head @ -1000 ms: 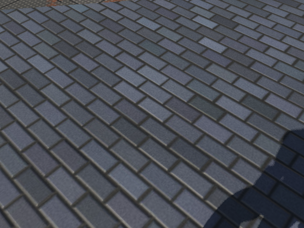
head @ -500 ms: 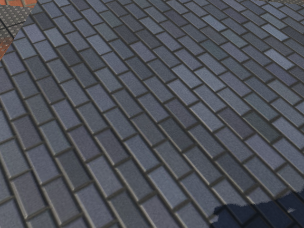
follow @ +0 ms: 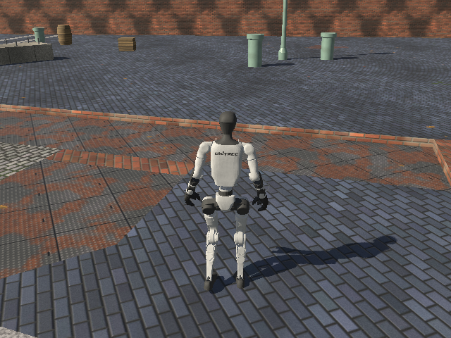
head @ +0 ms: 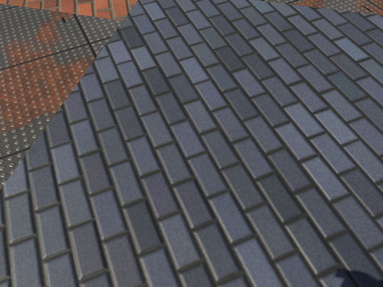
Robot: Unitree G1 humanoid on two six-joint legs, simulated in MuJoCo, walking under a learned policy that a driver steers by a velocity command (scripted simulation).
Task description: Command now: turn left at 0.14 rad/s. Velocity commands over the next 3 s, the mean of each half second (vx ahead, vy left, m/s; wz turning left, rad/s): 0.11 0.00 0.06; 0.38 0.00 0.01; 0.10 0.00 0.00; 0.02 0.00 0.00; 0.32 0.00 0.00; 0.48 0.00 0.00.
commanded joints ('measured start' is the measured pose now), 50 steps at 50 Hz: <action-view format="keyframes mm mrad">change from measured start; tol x32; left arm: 1 -27 135 27 -61 -16 -5 0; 50 240 187 30 60 -21 -8 -8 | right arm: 1 69 -112 -41 -29 -1 16 -8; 50 -16 -116 -39 -54 -5 -130 88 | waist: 1 -19 -124 -97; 18 -49 203 158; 27 119 37 -13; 29 125 -398 -79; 50 -90 -144 -92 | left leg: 1 -123 88 -3 201 6 -67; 11 311 179 46 -452 528 24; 18 120 407 -338 -698 -221 250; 26 23 261 -41 -540 169 166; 30 -476 129 17 353 26 69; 50 93 70 203 -389 666 132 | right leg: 1 180 -303 284 -128 411 -221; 20 -356 -86 11 390 -322 -72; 26 229 24 -125 70 -4 -38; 30 435 -442 703 -305 -412 -289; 50 358 -183 7 57 796 -72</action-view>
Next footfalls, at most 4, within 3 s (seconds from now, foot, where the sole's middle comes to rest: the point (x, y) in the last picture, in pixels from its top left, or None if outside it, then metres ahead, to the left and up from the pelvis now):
0.22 left None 0.03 0.15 -0.78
0.54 right None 0.13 -0.11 -0.78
1.02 left None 0.47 0.10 -0.78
1.38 right None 0.44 -0.13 -0.78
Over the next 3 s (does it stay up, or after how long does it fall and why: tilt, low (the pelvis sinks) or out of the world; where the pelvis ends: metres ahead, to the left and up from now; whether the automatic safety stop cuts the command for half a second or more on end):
stays up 0.86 -0.04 0.01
